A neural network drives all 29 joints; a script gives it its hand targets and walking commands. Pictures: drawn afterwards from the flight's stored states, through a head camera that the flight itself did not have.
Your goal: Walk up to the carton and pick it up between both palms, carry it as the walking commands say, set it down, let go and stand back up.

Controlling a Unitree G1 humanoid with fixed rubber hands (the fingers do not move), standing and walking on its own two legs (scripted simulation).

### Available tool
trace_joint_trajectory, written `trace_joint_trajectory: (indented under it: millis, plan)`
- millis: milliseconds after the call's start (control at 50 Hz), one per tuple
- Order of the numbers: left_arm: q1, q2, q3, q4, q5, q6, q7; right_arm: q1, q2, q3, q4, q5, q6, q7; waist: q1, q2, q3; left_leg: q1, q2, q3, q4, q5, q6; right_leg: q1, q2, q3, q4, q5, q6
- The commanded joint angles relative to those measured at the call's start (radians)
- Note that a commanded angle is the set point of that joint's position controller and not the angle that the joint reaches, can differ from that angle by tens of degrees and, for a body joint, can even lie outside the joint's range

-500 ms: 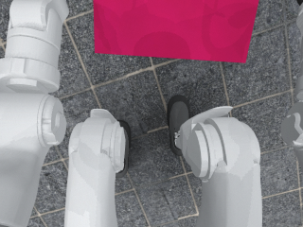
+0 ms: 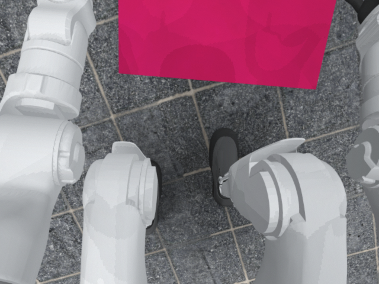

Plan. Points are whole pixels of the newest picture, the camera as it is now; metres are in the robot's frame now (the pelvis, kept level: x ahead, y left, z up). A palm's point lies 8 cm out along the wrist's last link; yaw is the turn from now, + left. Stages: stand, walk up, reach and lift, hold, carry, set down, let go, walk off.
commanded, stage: reach and lift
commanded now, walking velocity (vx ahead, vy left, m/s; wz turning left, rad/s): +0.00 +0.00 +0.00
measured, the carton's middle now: out of the picture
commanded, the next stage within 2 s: none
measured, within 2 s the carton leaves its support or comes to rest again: leaves its support in 1.50 s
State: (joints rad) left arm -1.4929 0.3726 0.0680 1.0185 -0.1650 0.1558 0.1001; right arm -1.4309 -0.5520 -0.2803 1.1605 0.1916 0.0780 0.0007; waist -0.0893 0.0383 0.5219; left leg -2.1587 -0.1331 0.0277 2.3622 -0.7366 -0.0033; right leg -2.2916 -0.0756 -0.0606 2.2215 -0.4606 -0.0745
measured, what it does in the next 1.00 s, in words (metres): stands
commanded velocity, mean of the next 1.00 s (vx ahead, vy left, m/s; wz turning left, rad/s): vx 0.00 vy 0.00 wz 0.00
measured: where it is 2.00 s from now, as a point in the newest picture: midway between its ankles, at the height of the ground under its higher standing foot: (185, 193)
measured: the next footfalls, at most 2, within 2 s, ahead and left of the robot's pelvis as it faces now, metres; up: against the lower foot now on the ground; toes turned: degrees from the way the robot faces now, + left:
none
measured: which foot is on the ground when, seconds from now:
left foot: down 0.00-1.00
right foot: down 0.00-1.00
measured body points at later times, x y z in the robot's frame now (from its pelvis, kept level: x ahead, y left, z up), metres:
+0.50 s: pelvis -0.01 +0.00 +0.01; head +0.37 -0.03 +0.24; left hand +0.58 +0.10 -0.17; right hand +0.52 -0.29 -0.18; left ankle +0.08 +0.10 -0.31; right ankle +0.15 -0.11 -0.31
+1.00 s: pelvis -0.01 +0.00 +0.01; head +0.37 -0.03 +0.24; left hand +0.58 +0.09 -0.17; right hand +0.52 -0.28 -0.18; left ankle +0.08 +0.10 -0.31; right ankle +0.15 -0.11 -0.31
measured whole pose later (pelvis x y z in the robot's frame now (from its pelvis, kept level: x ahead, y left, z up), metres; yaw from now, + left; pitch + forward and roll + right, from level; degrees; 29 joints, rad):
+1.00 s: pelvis -0.01 +0.00 +0.01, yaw +1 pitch +31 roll +0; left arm -1.59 0.33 0.00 1.15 -0.21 0.12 0.16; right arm -1.54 -0.51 -0.12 1.25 0.27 0.06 -0.04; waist -0.10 0.05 0.52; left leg -2.16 -0.14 0.04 2.30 -0.69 0.01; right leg -2.28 -0.08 -0.04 2.17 -0.44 -0.06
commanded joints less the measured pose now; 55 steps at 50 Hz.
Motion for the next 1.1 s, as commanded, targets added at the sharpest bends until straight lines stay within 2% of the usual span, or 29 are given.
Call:
trace_joint_trajectory:
  millis: [0, 60, 100, 120, 180, 220, 320, 340, 360, 380, 400, 460, 560, 580, 600, 640, 680, 720, 760, 800, 820, 840, 880, 900, 920, 940, 1020, 1040, 1080]
  plan:
    - [-0.309, 0.134, 0.013, -0.140, -0.010, -0.021, 0.005, -0.320, -0.222, 0.003, -0.122, 0.022, -0.021, 0.007, -0.075, 0.027, -1.253, 0.236, 0.067, -0.023, -0.276, 0.282, -0.022, 0.860, 0.014, 0.125, -0.100, 0.410, 0.055]
    - [-0.318, 0.131, 0.009, -0.129, -0.009, -0.020, 0.003, -0.333, -0.211, 0.007, -0.088, 0.027, -0.016, 0.008, -0.073, 0.040, -1.228, 0.238, 0.066, -0.022, -0.283, 0.252, -0.021, 0.822, 0.017, 0.122, -0.119, 0.360, 0.055]
    - [-0.346, 0.119, -0.005, -0.144, -0.026, -0.017, 0.000, -0.337, -0.209, 0.006, -0.083, 0.022, -0.016, 0.006, -0.099, 0.026, -1.231, 0.243, 0.069, -0.030, -0.290, 0.247, -0.019, 0.813, 0.016, 0.117, -0.123, 0.354, 0.053]
    - [-0.343, 0.110, -0.010, -0.133, -0.022, -0.016, 0.000, -0.333, -0.210, -0.002, -0.066, 0.014, -0.017, 0.002, -0.101, 0.044, -1.201, 0.243, 0.068, -0.032, -0.292, 0.241, -0.021, 0.786, 0.017, 0.114, -0.128, 0.337, 0.053]
    - [-0.339, 0.099, -0.011, -0.096, -0.024, -0.014, -0.003, -0.331, -0.195, 0.000, -0.030, 0.005, -0.020, -0.004, -0.109, 0.035, -1.179, 0.223, 0.066, -0.032, -0.293, 0.228, -0.024, 0.777, 0.018, 0.115, -0.137, 0.317, 0.052]
    - [-0.348, 0.097, -0.014, -0.097, -0.019, -0.020, 0.000, -0.347, -0.189, -0.003, -0.042, 0.000, -0.026, -0.008, -0.102, 0.052, -1.201, 0.240, 0.061, -0.028, -0.296, 0.244, -0.024, 0.776, 0.023, 0.109, -0.138, 0.331, 0.053]
    - [-0.338, 0.081, -0.005, -0.061, -0.011, -0.029, 0.009, -0.368, -0.162, 0.011, -0.058, -0.007, -0.038, -0.021, -0.087, 0.028, -1.231, 0.206, 0.045, -0.025, -0.293, 0.272, -0.022, 0.836, 0.035, 0.120, -0.139, 0.380, 0.055]
    - [-0.344, 0.072, -0.017, -0.060, -0.022, -0.031, 0.009, -0.377, -0.142, 0.022, -0.063, 0.000, -0.041, -0.023, -0.093, 0.017, -1.254, 0.212, 0.045, -0.026, -0.290, 0.280, -0.020, 0.866, 0.032, 0.127, -0.139, 0.397, 0.055]
    - [-0.341, 0.071, -0.009, -0.061, -0.011, -0.034, 0.011, -0.376, -0.139, 0.023, -0.067, -0.001, -0.041, -0.025, -0.084, 0.022, -1.254, 0.201, 0.041, -0.021, -0.294, 0.279, -0.020, 0.874, 0.037, 0.128, -0.138, 0.407, 0.055]
    - [-0.366, 0.066, -0.012, -0.079, -0.010, -0.039, 0.014, -0.384, -0.131, 0.022, -0.078, -0.007, -0.044, -0.029, -0.090, 0.024, -1.277, 0.209, 0.041, -0.022, -0.290, 0.292, -0.021, 0.881, 0.038, 0.130, -0.134, 0.422, 0.055]
    - [-0.370, 0.070, -0.006, -0.081, -0.007, -0.041, 0.019, -0.393, -0.121, 0.033, -0.092, 0.002, -0.045, -0.031, -0.080, 0.013, -1.294, 0.207, 0.037, -0.021, -0.291, 0.300, -0.018, 0.893, 0.042, 0.131, -0.132, 0.434, 0.055]
    - [-0.355, 0.034, -0.019, -0.041, -0.005, -0.042, 0.021, -0.372, -0.089, 0.048, -0.044, 0.011, -0.043, -0.030, -0.085, 0.033, -1.247, 0.203, 0.036, -0.023, -0.297, 0.279, -0.018, 0.869, 0.046, 0.132, -0.141, 0.404, 0.052]
    - [-0.395, -0.024, -0.066, -0.064, -0.034, -0.047, 0.017, -0.392, -0.028, 0.080, -0.040, 0.020, -0.043, -0.029, -0.102, 0.040, -1.271, 0.232, 0.030, -0.029, -0.304, 0.294, -0.016, 0.874, 0.049, 0.130, -0.142, 0.415, 0.050]
    - [-0.389, -0.031, -0.063, -0.055, -0.023, -0.049, 0.016, -0.397, -0.009, 0.090, -0.037, 0.030, -0.045, -0.022, -0.091, 0.036, -1.245, 0.227, 0.030, -0.030, -0.310, 0.288, -0.013, 0.851, 0.052, 0.128, -0.147, 0.403, 0.052]
    - [-0.381, -0.055, -0.075, -0.046, -0.024, -0.047, 0.015, -0.402, -0.007, 0.095, -0.042, 0.032, -0.046, -0.019, -0.094, 0.053, -1.251, 0.242, 0.029, -0.028, -0.310, 0.290, -0.016, 0.853, 0.056, 0.128, -0.151, 0.395, 0.049]
    - [-0.407, -0.077, -0.082, -0.064, -0.035, -0.049, 0.015, -0.434, 0.012, 0.115, -0.064, 0.041, -0.048, -0.016, -0.091, 0.036, -1.284, 0.258, 0.025, -0.030, -0.308, 0.307, -0.013, 0.868, 0.056, 0.129, -0.147, 0.407, 0.048]
    - [-0.419, -0.118, -0.099, -0.058, -0.041, -0.050, 0.007, -0.451, 0.055, 0.138, -0.064, 0.046, -0.047, -0.007, -0.088, 0.041, -1.265, 0.248, 0.023, -0.026, -0.312, 0.293, -0.012, 0.870, 0.058, 0.134, -0.155, 0.395, 0.047]
    - [-0.449, -0.165, -0.122, -0.068, -0.049, -0.053, -0.002, -0.477, 0.095, 0.156, -0.070, 0.055, -0.047, 0.003, -0.098, 0.036, -1.275, 0.264, 0.021, -0.030, -0.309, 0.306, -0.010, 0.863, 0.060, 0.129, -0.147, 0.402, 0.046]
    - [-0.453, -0.251, -0.143, -0.040, -0.053, -0.048, -0.020, -0.494, 0.162, 0.175, -0.066, 0.058, -0.046, 0.019, -0.106, 0.052, -1.245, 0.257, 0.017, -0.026, -0.306, 0.295, -0.010, 0.858, 0.066, 0.131, -0.156, 0.386, 0.043]
    - [-0.483, -0.329, -0.160, -0.069, -0.060, -0.051, -0.038, -0.534, 0.232, 0.199, -0.095, 0.065, -0.045, 0.037, -0.106, 0.041, -1.265, 0.253, 0.008, -0.030, -0.307, 0.308, -0.006, 0.870, 0.073, 0.128, -0.152, 0.401, 0.042]
    - [-0.485, -0.386, -0.173, -0.059, -0.069, -0.048, -0.052, -0.552, 0.271, 0.210, -0.097, 0.067, -0.040, 0.049, -0.121, 0.035, -1.252, 0.262, 0.008, -0.036, -0.305, 0.313, -0.004, 0.858, 0.072, 0.122, -0.148, 0.397, 0.043]
    - [-0.493, -0.435, -0.176, -0.061, -0.071, -0.048, -0.064, -0.557, 0.318, 0.222, -0.086, 0.072, -0.034, 0.062, -0.118, 0.052, -1.239, 0.261, 0.006, -0.031, -0.301, 0.310, -0.005, 0.848, 0.076, 0.123, -0.149, 0.384, 0.041]
    - [-0.502, -0.519, -0.195, -0.055, -0.069, -0.046, -0.086, -0.586, 0.416, 0.253, -0.095, 0.083, -0.027, 0.088, -0.111, 0.048, -1.231, 0.270, 0.002, -0.036, -0.301, 0.318, 0.000, 0.830, 0.076, 0.114, -0.141, 0.381, 0.042]
    - [-0.520, -0.584, -0.211, -0.058, -0.077, -0.043, -0.101, -0.602, 0.459, 0.263, -0.097, 0.085, -0.023, 0.103, -0.123, 0.058, -1.213, 0.271, 0.002, -0.039, -0.304, 0.305, 0.000, 0.803, 0.079, 0.108, -0.140, 0.355, 0.039]
    - [-0.529, -0.632, -0.213, -0.058, -0.075, -0.042, -0.115, -0.628, 0.520, 0.290, -0.122, 0.094, -0.019, 0.121, -0.114, 0.050, -1.218, 0.272, -0.001, -0.035, -0.301, 0.314, 0.000, 0.813, 0.081, 0.108, -0.142, 0.359, 0.039]
    - [-0.547, -0.681, -0.222, -0.065, -0.087, -0.039, -0.130, -0.631, 0.563, 0.295, -0.114, 0.094, -0.009, 0.134, -0.127, 0.057, -1.205, 0.269, 0.000, -0.037, -0.302, 0.310, 0.001, 0.805, 0.080, 0.103, -0.139, 0.354, 0.037]
    - [-0.552, -0.802, -0.219, -0.084, -0.080, -0.027, -0.172, -0.664, 0.688, 0.321, -0.172, 0.107, 0.014, 0.182, -0.115, 0.052, -1.206, 0.265, -0.007, -0.030, -0.296, 0.311, 0.005, 0.786, 0.087, 0.091, -0.130, 0.338, 0.036]
    - [-0.555, -0.818, -0.219, -0.087, -0.087, -0.024, -0.180, -0.660, 0.706, 0.319, -0.172, 0.102, 0.023, 0.190, -0.125, 0.043, -1.200, 0.263, -0.007, -0.030, -0.294, 0.316, 0.006, 0.782, 0.085, 0.089, -0.125, 0.343, 0.036]
    - [-0.566, -0.840, -0.223, -0.118, -0.078, -0.023, -0.191, -0.656, 0.736, 0.332, -0.190, 0.112, 0.029, 0.206, -0.112, 0.054, -1.197, 0.251, -0.009, -0.025, -0.297, 0.323, 0.009, 0.777, 0.087, 0.090, -0.123, 0.355, 0.032]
